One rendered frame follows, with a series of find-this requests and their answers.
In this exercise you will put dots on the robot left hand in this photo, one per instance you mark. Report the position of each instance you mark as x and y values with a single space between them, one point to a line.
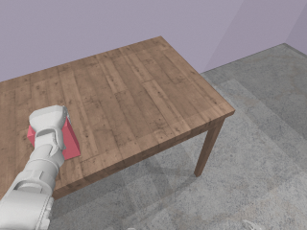
50 116

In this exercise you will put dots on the left robot upper arm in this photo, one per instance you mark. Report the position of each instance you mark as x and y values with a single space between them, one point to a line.
24 210

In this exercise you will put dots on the robot right hand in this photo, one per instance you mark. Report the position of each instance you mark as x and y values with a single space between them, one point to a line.
250 225

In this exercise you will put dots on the robot left forearm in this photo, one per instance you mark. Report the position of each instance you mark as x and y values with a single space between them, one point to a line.
41 170

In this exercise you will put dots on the sponge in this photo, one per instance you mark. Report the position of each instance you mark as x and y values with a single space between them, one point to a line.
69 139

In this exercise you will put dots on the table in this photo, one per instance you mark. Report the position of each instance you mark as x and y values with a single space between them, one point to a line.
125 105

